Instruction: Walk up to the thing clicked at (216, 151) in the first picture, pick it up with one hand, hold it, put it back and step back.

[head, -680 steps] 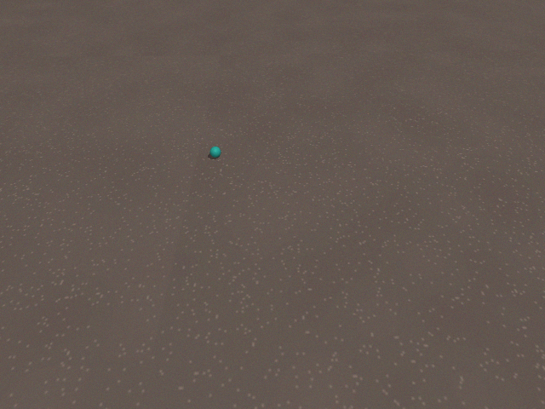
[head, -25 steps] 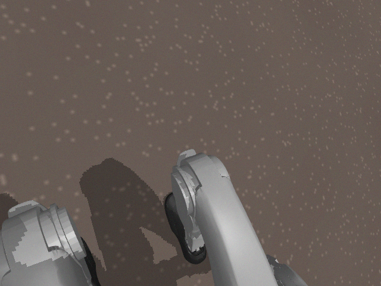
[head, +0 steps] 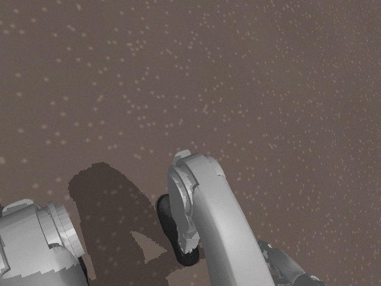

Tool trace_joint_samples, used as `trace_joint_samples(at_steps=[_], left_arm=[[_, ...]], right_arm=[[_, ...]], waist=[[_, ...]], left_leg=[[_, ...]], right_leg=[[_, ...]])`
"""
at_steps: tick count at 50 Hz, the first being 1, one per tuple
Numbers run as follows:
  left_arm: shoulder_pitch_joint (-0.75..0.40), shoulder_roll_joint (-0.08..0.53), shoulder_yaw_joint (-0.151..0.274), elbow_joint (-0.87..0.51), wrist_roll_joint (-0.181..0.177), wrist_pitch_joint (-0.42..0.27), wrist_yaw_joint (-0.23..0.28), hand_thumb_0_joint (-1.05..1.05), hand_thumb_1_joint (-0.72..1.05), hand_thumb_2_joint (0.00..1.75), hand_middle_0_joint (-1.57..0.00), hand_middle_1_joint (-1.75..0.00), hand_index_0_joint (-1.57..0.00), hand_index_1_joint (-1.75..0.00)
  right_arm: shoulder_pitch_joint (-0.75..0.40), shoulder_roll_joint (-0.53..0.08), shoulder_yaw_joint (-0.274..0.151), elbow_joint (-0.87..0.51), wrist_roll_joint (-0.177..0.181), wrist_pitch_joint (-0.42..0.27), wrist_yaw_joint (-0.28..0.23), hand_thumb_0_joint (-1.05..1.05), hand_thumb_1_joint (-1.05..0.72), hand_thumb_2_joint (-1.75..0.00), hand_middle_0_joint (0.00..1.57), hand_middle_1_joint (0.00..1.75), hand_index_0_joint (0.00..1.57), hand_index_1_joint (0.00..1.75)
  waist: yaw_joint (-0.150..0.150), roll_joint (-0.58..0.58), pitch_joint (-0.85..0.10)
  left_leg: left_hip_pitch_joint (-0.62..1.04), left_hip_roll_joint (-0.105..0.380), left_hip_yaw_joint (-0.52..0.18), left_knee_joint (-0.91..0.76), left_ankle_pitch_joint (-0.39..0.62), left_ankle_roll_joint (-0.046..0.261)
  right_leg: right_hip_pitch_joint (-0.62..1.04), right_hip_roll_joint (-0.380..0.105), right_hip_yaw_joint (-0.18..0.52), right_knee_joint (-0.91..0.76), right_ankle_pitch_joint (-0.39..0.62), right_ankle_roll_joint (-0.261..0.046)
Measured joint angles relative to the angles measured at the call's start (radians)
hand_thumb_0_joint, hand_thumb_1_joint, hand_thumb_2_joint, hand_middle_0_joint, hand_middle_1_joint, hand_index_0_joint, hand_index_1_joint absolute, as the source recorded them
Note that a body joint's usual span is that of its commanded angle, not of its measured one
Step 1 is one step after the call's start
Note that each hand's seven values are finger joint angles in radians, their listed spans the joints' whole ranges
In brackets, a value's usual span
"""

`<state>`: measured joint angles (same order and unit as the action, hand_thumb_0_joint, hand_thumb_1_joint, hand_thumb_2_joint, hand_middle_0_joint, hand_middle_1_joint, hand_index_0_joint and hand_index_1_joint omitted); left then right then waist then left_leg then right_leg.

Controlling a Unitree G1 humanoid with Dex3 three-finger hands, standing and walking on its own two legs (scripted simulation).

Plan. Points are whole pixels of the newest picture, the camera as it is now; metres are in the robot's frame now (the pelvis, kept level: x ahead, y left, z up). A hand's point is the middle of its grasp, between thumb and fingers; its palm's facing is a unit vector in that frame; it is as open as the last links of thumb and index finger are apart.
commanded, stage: rest palm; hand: left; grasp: from above
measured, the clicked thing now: out of the picture +0.47 +0.34 -0.28
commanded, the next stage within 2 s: close in 0.38 s
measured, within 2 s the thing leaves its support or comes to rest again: neither
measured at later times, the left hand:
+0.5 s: hand out of the picture +0.45 +0.34 -0.25, palm faces -0.44 -0.17 -0.88, open 13.9 cm
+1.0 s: hand out of the picture +0.46 +0.33 -0.25, palm faces -0.40 -0.15 -0.91, open 11.9 cm
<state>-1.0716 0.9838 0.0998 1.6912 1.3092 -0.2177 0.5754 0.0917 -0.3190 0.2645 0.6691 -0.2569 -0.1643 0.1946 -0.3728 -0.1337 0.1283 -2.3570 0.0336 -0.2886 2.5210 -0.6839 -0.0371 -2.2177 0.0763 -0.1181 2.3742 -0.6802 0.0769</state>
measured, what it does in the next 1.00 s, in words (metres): stands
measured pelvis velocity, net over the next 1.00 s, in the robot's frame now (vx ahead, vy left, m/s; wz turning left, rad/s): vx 0.00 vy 0.01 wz -0.03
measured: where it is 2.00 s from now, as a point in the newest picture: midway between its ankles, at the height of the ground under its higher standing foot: (135, 266)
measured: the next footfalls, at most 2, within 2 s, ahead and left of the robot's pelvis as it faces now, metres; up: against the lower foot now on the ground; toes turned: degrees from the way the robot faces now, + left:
none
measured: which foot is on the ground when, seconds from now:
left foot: down 0.00-1.00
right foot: down 0.00-1.00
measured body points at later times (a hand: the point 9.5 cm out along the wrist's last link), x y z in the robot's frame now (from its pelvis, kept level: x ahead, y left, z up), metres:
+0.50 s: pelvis +0.00 +0.01 +0.00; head +0.28 +0.13 +0.33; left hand +0.47 +0.35 -0.20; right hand +0.04 -0.24 -0.06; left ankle +0.07 +0.14 -0.27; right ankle +0.11 -0.13 -0.27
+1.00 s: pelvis +0.00 +0.01 +0.00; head +0.28 +0.13 +0.33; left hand +0.48 +0.33 -0.19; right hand +0.05 -0.25 -0.05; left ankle +0.07 +0.14 -0.27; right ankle +0.11 -0.13 -0.27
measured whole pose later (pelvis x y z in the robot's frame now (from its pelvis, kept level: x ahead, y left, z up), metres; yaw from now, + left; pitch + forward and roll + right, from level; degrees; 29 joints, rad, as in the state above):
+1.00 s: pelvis +0.00 +0.01 +0.00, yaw -2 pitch +27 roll -15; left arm -1.09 1.05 0.12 1.73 1.27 -0.17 0.62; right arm 0.09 -0.34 0.31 0.64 -0.27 -0.24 0.23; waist -0.40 -0.16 0.19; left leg -2.36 0.04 -0.31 2.54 -0.69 -0.02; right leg -2.21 0.09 -0.13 2.36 -0.67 0.09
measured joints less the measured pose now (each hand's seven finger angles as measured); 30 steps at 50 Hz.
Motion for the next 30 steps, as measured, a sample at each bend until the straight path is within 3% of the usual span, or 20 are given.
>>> trace_joint_samples(at_steps=[8,15,22,30], left_arm=[[-0.031,0.007,-0.016,0.035,-0.029,0.049,0.018,0.00,-0.50,0.98,-0.09,-0.99,-0.09,-0.99],[-0.024,0.035,0.029,0.019,-0.047,0.060,-0.006,0.00,-0.50,0.97,-0.10,-0.99,-0.10,-1.00],[0.005,0.059,0.048,-0.008,-0.059,0.044,-0.037,0.00,-0.49,0.97,-0.11,-1.00,-0.10,-1.00],[0.026,0.063,0.030,-0.004,-0.052,-0.005,-0.041,0.00,-0.44,0.95,-0.12,-1.01,-0.13,-1.00]], right_arm=[[-0.001,0.003,0.015,-0.002,-0.002,-0.038,0.018,0.00,-0.90,-0.89,0.20,0.30,0.20,0.30],[0.018,0.000,0.025,-0.007,-0.001,-0.055,0.033,0.00,-0.90,-0.90,0.20,0.30,0.20,0.30],[0.035,-0.004,0.034,-0.008,-0.005,-0.043,0.038,0.00,-0.91,-0.90,0.20,0.30,0.20,0.30],[0.030,-0.006,0.048,-0.008,-0.012,-0.028,0.040,0.00,-0.90,-0.90,0.20,0.30,0.20,0.30]], waist=[[-0.014,-0.001,0.011],[-0.026,-0.002,0.029],[-0.023,-0.001,0.044],[-0.011,-0.009,0.048]], left_leg=[[-0.011,0.002,0.001,0.007,0.000,0.013],[-0.010,0.003,0.000,0.015,-0.009,0.017],[-0.007,0.000,-0.009,0.016,-0.013,0.014],[0.005,-0.002,-0.019,0.016,-0.011,0.006]], right_leg=[[-0.002,0.003,0.001,-0.002,0.000,0.002],[0.002,0.004,0.000,0.001,-0.007,0.005],[0.009,0.003,-0.008,-0.002,-0.010,0.005],[0.018,0.003,-0.015,-0.003,-0.005,0.006]])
